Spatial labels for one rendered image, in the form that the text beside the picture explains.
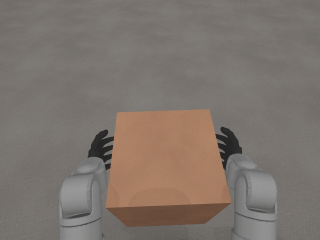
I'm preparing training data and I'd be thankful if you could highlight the carton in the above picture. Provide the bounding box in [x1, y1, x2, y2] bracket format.
[105, 109, 232, 227]

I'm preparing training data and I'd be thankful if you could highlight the robot left forearm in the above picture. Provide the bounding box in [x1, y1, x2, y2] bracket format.
[59, 157, 108, 240]

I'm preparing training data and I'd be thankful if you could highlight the robot right forearm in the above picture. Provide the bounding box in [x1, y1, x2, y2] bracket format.
[225, 153, 278, 240]

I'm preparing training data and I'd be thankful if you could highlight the right robot hand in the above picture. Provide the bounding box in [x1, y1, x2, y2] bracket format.
[215, 127, 242, 171]

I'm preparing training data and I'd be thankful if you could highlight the left robot hand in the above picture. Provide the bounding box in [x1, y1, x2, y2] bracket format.
[87, 129, 114, 170]

